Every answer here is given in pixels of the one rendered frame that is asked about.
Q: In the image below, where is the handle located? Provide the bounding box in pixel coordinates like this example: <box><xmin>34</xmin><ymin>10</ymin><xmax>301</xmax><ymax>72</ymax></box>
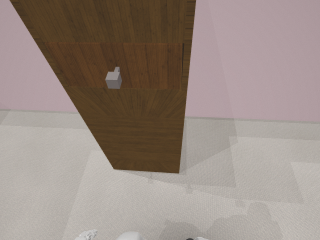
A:
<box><xmin>105</xmin><ymin>67</ymin><xmax>122</xmax><ymax>89</ymax></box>

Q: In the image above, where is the cabinet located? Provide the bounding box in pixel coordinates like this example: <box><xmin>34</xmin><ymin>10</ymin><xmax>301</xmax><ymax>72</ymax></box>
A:
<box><xmin>10</xmin><ymin>0</ymin><xmax>196</xmax><ymax>174</ymax></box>

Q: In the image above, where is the left robot hand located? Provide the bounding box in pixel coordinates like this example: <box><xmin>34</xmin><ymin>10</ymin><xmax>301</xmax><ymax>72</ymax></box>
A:
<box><xmin>74</xmin><ymin>229</ymin><xmax>98</xmax><ymax>240</ymax></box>

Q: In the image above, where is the drawer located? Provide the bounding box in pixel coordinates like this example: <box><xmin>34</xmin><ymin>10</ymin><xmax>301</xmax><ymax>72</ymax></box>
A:
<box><xmin>44</xmin><ymin>42</ymin><xmax>183</xmax><ymax>90</ymax></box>

